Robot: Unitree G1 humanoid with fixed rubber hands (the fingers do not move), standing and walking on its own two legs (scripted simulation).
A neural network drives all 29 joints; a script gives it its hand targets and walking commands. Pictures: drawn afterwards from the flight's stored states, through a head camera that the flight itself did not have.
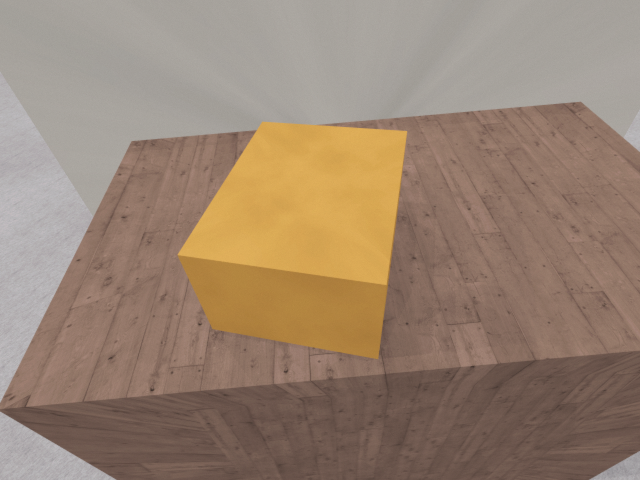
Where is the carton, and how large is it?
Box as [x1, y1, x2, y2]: [178, 122, 406, 358]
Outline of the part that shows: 262,122 178,253 179,259 212,328 377,358 396,219 406,131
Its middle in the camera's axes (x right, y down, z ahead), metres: -0.01 -0.02 +0.58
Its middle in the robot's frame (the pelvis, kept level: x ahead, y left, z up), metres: +0.46 +0.02 +0.08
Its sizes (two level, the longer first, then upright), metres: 0.304 0.238 0.160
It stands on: a pedestal, 0.77 m high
